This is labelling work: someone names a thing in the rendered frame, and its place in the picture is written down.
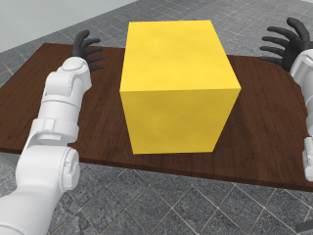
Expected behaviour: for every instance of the robot right hand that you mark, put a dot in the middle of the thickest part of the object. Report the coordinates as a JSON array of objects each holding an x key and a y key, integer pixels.
[{"x": 293, "y": 47}]

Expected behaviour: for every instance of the left robot forearm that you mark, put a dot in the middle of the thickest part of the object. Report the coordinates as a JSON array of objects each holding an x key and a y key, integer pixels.
[{"x": 56, "y": 124}]

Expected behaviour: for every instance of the robot right upper arm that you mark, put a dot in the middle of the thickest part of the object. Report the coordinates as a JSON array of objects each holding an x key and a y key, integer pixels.
[{"x": 307, "y": 158}]

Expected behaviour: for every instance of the right robot forearm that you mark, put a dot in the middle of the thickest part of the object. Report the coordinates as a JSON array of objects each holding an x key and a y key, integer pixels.
[{"x": 302, "y": 74}]

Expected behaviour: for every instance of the table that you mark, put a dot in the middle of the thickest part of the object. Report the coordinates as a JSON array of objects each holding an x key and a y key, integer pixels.
[{"x": 260, "y": 144}]

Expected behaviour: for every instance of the carton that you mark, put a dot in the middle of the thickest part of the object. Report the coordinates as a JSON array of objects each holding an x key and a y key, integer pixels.
[{"x": 177, "y": 87}]

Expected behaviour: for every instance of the robot left upper arm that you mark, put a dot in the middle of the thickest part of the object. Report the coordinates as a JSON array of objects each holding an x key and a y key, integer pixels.
[{"x": 45, "y": 172}]

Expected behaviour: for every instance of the robot left hand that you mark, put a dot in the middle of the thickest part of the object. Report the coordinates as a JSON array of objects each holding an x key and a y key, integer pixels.
[{"x": 79, "y": 51}]

